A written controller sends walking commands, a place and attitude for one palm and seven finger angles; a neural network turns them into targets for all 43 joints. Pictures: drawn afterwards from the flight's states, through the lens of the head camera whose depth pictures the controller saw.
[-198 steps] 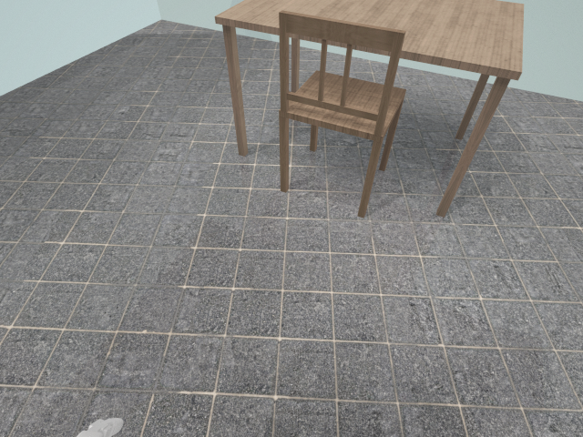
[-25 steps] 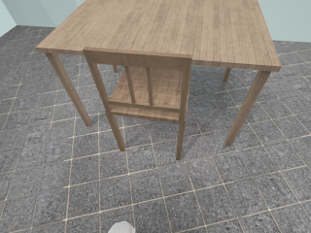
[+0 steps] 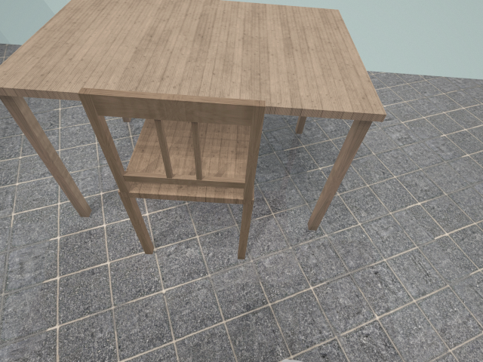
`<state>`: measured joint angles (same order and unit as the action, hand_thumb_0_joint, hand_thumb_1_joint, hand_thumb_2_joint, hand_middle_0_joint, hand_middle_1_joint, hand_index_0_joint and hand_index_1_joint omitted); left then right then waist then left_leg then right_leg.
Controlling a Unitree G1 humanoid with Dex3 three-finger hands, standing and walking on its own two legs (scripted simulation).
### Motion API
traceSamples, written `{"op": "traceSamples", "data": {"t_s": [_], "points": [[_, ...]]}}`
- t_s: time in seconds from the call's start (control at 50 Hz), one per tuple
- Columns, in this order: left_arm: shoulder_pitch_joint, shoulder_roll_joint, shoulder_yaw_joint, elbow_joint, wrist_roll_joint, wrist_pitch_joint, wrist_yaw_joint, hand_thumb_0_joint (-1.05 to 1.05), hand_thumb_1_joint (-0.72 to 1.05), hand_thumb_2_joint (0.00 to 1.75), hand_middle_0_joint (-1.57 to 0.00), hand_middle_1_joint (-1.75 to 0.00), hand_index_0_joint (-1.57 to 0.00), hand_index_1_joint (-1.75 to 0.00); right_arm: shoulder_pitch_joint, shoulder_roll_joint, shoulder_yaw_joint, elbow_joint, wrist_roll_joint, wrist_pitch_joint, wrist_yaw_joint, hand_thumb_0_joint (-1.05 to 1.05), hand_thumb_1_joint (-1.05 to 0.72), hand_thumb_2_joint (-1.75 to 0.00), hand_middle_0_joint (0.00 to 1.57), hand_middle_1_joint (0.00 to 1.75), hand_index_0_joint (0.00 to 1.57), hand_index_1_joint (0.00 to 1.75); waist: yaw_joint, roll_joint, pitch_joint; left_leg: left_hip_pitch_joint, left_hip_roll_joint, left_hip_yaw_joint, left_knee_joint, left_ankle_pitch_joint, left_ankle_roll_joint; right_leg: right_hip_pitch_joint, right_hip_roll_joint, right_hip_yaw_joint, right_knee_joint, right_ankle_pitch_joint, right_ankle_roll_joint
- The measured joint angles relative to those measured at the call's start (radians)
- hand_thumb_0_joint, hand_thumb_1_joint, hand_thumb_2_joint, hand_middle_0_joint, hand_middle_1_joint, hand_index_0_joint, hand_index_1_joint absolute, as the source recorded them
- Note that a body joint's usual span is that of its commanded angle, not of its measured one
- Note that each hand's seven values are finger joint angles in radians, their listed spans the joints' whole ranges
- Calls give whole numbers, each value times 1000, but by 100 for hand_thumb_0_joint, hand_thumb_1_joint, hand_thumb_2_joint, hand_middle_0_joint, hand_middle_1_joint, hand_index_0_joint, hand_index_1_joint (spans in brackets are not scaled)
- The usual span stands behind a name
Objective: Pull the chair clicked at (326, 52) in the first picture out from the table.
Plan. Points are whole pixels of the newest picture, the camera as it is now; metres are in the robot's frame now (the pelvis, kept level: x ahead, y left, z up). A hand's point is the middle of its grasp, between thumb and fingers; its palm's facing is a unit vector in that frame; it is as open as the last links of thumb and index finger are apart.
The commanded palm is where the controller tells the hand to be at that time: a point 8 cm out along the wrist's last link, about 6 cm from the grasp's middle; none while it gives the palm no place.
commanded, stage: take the last steps up to it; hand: left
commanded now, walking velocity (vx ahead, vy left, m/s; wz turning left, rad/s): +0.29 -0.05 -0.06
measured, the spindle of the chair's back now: (164, 149) +0.65 +0.24 -0.12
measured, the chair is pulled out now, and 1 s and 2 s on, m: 0.00 0.00 0.00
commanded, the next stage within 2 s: come to a stop and stand still in 0.46 s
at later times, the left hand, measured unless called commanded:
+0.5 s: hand out of the picture +0.14 +0.11 -0.19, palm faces +0.05 -0.98 -0.17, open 7.3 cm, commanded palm none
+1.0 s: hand (193, 337) +0.20 +0.10 -0.18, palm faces +0.02 -0.96 -0.26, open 7.4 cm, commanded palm none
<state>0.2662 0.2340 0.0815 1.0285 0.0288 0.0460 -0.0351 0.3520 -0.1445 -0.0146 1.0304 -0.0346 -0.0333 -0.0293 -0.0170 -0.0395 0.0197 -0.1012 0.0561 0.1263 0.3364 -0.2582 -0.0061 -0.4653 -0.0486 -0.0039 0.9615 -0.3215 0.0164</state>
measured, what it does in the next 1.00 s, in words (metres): walks ahead: right foot, then left foot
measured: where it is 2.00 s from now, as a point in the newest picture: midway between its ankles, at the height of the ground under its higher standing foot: outside the picture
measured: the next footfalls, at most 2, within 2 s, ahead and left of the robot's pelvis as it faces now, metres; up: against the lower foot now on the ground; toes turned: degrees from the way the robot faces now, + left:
right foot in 0.16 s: +0.10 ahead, -0.16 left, +0.00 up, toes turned -8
left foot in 0.56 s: +0.27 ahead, +0.04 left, +0.00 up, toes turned +7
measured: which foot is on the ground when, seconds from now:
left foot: down 0.00-0.16, up 0.18-0.54, down 0.56-0.96, up 0.98-1.00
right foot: up 0.00-0.14, down 0.16-0.58, up 0.60-0.94, down 0.96-1.00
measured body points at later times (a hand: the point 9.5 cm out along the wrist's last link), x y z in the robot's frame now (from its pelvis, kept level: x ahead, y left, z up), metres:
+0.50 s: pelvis +0.14 -0.06 -0.01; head +0.15 -0.05 +0.44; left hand +0.14 +0.17 -0.17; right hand +0.19 -0.29 -0.16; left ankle +0.21 +0.05 -0.72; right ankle +0.06 -0.15 -0.75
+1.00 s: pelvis +0.18 -0.09 -0.02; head +0.20 -0.11 +0.43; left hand +0.20 +0.15 -0.16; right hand +0.25 -0.32 -0.18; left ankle +0.23 +0.04 -0.74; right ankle +0.18 -0.20 -0.75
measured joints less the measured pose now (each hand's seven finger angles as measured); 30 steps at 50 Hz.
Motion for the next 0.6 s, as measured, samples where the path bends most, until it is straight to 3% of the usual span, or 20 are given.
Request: {"op": "traceSamples", "data": {"t_s": [0.08,0.14,0.18,0.22,0.26,0.3,0.4,0.52,0.56,0.6], "points": [[-40,-17,-13,9,-5,-6,-2,1,91,90,-19,-29,-20,-30,39,-2,-10,32,-6,-3,6,0,-90,-90,20,30,20,30,-30,19,21,24,27,14,15,-33,-27,57,-19,-45,-206,-49,-8],[-75,-33,-18,3,-7,-30,-6,1,91,90,-19,-29,-20,-30,71,-10,-18,62,-4,5,10,0,-90,-90,20,30,20,30,-43,35,28,21,51,20,87,-94,-57,130,-6,-80,-384,15,-24],[-101,-52,-21,2,-6,-60,-1,0,91,90,-19,-29,-20,-30,83,-21,-22,89,8,14,15,0,-90,-90,20,30,20,30,-43,62,37,-32,76,-5,256,-183,-39,153,12,-100,-394,59,-43],[-110,-75,-29,-3,-12,-84,8,0,91,90,-20,-29,-20,-30,75,-30,-23,111,11,32,19,0,-90,-90,20,30,20,30,-38,79,37,-132,62,-54,508,-243,-8,182,20,-121,-382,23,-49],[-98,-90,-27,-6,-19,-97,23,0,91,90,-20,-30,-20,-30,58,-32,-30,116,11,38,21,0,-91,-90,20,30,20,30,-26,77,26,-224,46,-62,675,-216,7,232,25,-130,-427,16,-53],[-84,-85,-19,-6,-20,-104,42,-1,93,90,-20,-30,-20,-30,31,-32,-35,104,9,35,21,0,-91,-90,20,30,20,30,-19,73,14,-299,44,-54,730,-168,5,281,34,-139,-487,29,-54],[-37,-73,-33,26,-9,-101,49,-2,94,90,-20,-30,-20,-30,-66,-30,-42,41,8,22,27,0,-91,-90,20,30,20,30,-18,69,6,-389,44,-27,595,-70,-3,368,53,-150,-577,34,-61],[33,-84,-47,71,-8,-88,46,-1,92,90,-20,-30,-20,-30,-155,-22,-34,2,9,5,35,0,-92,-90,20,30,20,30,15,56,18,-331,21,-16,351,4,14,437,69,-144,-565,-32,-44],[62,-85,-47,84,-11,-81,46,0,91,90,-20,-30,-20,-30,-164,-19,-27,-7,6,-9,34,0,-92,-90,20,30,20,30,23,42,19,-271,2,-12,260,63,34,434,61,-138,-490,-91,-33],[65,-78,-46,98,-19,-64,47,0,91,90,-20,-30,-20,-30,-175,-6,-19,-13,0,-21,26,0,-92,-90,20,30,20,30,28,6,30,-263,-18,7,289,29,64,355,32,-110,-281,-168,-36]]}}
